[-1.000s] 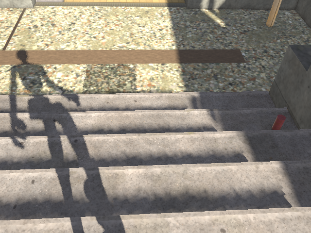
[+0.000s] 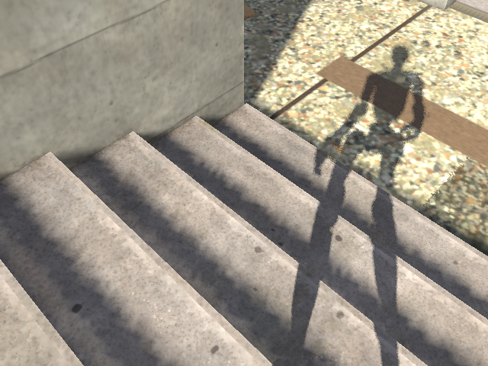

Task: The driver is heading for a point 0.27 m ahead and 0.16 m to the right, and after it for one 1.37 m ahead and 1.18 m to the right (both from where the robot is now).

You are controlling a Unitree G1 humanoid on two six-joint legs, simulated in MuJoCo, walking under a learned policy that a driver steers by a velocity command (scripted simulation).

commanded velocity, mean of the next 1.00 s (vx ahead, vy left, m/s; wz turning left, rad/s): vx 0.33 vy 0.00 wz -0.74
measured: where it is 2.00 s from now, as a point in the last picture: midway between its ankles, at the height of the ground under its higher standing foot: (394, 361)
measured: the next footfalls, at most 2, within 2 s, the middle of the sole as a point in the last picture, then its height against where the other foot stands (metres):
right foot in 0.26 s outside the picture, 0.14 m lower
left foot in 0.54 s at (240, 332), level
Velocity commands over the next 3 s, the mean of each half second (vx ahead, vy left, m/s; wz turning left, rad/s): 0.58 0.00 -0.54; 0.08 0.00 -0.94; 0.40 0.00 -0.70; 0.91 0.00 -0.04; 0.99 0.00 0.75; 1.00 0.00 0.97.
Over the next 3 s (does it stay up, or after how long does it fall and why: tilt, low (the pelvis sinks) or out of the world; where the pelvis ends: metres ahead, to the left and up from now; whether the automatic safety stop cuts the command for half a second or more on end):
stays up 1.10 -1.37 -0.67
